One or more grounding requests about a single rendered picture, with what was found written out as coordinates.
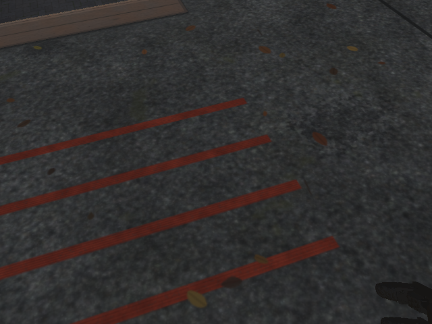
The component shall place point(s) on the right robot hand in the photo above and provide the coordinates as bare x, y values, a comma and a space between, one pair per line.
415, 294

